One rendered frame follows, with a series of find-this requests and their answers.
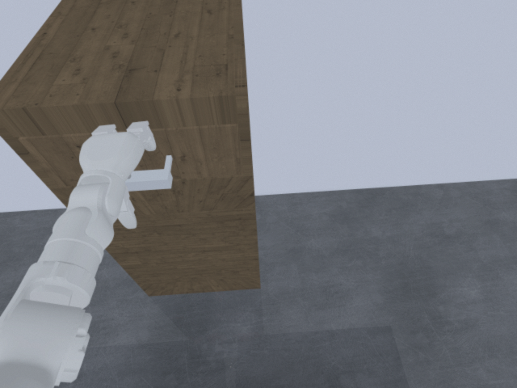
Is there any cabinet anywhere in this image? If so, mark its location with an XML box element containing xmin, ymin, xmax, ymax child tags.
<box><xmin>0</xmin><ymin>0</ymin><xmax>261</xmax><ymax>297</ymax></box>

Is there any drawer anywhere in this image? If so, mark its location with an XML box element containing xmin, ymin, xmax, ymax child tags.
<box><xmin>19</xmin><ymin>124</ymin><xmax>242</xmax><ymax>187</ymax></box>

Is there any robot left forearm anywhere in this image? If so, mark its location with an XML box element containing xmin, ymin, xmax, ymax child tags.
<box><xmin>0</xmin><ymin>170</ymin><xmax>126</xmax><ymax>335</ymax></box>

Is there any left robot upper arm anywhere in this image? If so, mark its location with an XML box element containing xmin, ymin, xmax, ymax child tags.
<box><xmin>0</xmin><ymin>299</ymin><xmax>92</xmax><ymax>388</ymax></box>

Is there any handle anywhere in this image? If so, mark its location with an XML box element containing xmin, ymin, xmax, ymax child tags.
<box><xmin>125</xmin><ymin>155</ymin><xmax>173</xmax><ymax>192</ymax></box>

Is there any left robot hand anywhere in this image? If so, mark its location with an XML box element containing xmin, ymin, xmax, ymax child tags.
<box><xmin>79</xmin><ymin>121</ymin><xmax>156</xmax><ymax>229</ymax></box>

